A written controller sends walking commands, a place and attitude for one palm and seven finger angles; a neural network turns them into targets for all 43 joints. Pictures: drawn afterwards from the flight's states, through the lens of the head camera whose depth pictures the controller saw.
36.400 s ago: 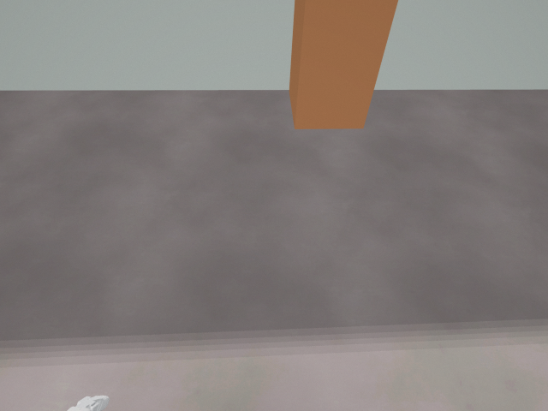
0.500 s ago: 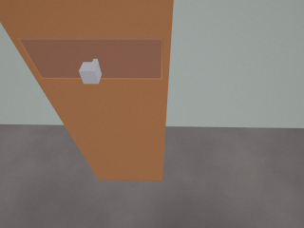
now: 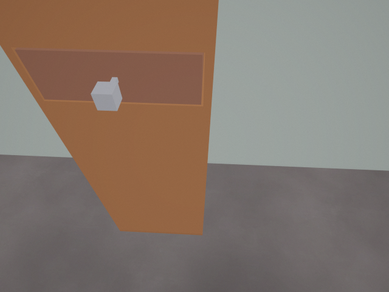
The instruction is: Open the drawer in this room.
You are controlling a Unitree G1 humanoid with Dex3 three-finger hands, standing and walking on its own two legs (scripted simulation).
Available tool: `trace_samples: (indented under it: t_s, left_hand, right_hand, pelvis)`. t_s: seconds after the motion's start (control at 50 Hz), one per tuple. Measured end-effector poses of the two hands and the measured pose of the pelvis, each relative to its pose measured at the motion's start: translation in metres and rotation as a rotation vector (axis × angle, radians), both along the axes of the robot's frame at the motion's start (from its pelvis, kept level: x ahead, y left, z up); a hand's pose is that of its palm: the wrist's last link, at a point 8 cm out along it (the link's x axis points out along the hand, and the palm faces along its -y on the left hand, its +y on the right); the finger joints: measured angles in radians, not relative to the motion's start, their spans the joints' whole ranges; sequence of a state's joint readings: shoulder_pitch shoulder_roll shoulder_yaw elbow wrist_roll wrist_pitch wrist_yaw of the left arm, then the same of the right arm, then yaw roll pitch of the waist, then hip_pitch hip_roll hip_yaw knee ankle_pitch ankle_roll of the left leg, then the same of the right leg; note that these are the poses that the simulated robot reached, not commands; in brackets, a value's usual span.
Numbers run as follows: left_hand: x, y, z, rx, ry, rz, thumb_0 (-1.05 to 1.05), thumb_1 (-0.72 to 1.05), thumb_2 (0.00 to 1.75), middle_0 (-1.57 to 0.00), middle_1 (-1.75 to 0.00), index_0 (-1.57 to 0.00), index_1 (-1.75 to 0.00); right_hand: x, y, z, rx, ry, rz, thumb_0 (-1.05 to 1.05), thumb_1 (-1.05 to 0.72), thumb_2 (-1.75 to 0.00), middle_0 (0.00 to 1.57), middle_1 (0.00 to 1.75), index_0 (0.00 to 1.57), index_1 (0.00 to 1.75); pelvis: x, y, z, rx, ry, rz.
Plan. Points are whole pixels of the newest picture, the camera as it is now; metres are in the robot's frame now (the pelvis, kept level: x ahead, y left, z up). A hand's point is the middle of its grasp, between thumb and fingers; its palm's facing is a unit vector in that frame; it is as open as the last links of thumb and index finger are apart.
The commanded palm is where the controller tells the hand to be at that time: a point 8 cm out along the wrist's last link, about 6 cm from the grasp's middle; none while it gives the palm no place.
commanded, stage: come to a stop and stand still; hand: left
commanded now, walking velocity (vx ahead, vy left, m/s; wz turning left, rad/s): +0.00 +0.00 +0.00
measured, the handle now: (110, 90) +0.47 +0.21 +0.17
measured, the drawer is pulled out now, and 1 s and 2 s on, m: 0.00 0.00 0.00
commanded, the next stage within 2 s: look again from close up in 0.10 s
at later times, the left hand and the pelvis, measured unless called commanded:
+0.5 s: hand out of the picture +0.00 +0.16 -0.17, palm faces +0.03 -0.98 -0.20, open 7.3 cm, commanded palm none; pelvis -0.01 -0.01 +0.00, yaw +1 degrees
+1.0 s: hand out of the picture +0.11 +0.20 -0.08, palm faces -0.08 -0.78 -0.62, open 7.4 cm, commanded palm +0.10 +0.22 -0.03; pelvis -0.03 +0.00 -0.01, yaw +0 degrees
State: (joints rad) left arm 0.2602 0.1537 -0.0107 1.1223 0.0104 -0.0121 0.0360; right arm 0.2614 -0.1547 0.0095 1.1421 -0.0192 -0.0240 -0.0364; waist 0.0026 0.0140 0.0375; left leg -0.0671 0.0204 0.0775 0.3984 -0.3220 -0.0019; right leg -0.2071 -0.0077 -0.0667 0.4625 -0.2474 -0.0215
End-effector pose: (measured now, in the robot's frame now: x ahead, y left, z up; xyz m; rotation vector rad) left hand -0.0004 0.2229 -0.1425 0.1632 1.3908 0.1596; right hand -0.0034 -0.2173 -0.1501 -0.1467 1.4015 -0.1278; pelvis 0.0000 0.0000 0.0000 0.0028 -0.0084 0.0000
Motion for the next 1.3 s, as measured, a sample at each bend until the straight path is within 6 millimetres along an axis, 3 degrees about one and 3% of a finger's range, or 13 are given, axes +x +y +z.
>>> trace_samples:
  t_s: [0.86, 0.9, 0.94, 1.02, 1.08, 1.14, 1.2, 1.3]
  left_hand:
    - [-0.023, -0.018, -0.003, -0.016, 0.002, 0.019, 0.01, 0.92, 0.89, -0.20, -0.30, -0.20, -0.30]
    - [-0.001, -0.009, 0.013, 0.051, -0.110, -0.093, 0.03, 0.94, 0.89, -0.20, -0.30, -0.20, -0.30]
    - [0.036, 0.004, 0.048, 0.182, -0.323, -0.180, 0.04, 0.94, 0.89, -0.21, -0.31, -0.21, -0.31]
    - [0.114, 0.011, 0.125, 0.502, -0.697, -0.475, 0.03, 0.89, 0.87, -0.21, -0.34, -0.21, -0.34]
    - [0.152, 0.001, 0.170, 0.771, -0.903, -0.693, 0.02, 0.83, 0.85, -0.21, -0.37, -0.21, -0.37]
    - [0.158, -0.018, 0.186, 0.911, -1.007, -0.838, 0.02, 0.76, 0.82, -0.21, -0.41, -0.21, -0.41]
    - [0.142, -0.033, 0.181, 0.946, -1.024, -0.931, 0.01, 0.69, 0.80, -0.21, -0.45, -0.21, -0.45]
    - [0.111, -0.025, 0.164, 1.024, -0.935, -0.986, 0.00, 0.56, 0.75, -0.23, -0.52, -0.24, -0.52]
  right_hand:
    - [-0.032, -0.005, 0.003, 0.008, 0.044, -0.016, 0.00, -0.91, -0.89, 0.20, 0.30, 0.20, 0.29]
    - [-0.020, -0.009, 0.005, -0.014, -0.060, -0.015, 0.00, -0.91, -0.89, 0.20, 0.30, 0.20, 0.29]
    - [0.001, -0.017, 0.009, -0.050, -0.219, -0.032, 0.01, -0.92, -0.89, 0.20, 0.30, 0.20, 0.30]
    - [0.061, -0.032, 0.022, -0.080, -0.508, 0.026, 0.02, -0.92, -0.89, 0.20, 0.30, 0.20, 0.29]
    - [0.108, -0.039, 0.042, -0.086, -0.671, 0.077, 0.02, -0.92, -0.89, 0.20, 0.30, 0.20, 0.29]
    - [0.147, -0.040, 0.064, -0.073, -0.760, 0.124, 0.01, -0.92, -0.89, 0.20, 0.30, 0.20, 0.29]
    - [0.177, -0.035, 0.082, -0.057, -0.792, 0.184, 0.01, -0.92, -0.89, 0.20, 0.30, 0.20, 0.29]
    - [0.208, -0.012, 0.092, -0.034, -0.792, 0.284, 0.01, -0.91, -0.89, 0.20, 0.30, 0.20, 0.29]
  pelvis:
    - [-0.014, -0.013, 0.000, -0.005, -0.007, 0.009]
    - [-0.017, -0.011, -0.001, -0.001, -0.011, -0.015]
    - [-0.020, -0.008, -0.003, 0.007, -0.009, -0.013]
    - [-0.032, -0.002, -0.009, 0.019, 0.026, -0.003]
    - [-0.039, 0.000, -0.014, 0.029, 0.059, -0.023]
    - [-0.044, 0.000, -0.019, 0.040, 0.083, -0.050]
    - [-0.048, -0.001, -0.022, 0.046, 0.091, -0.057]
    - [-0.051, -0.004, -0.025, 0.039, 0.088, -0.038]
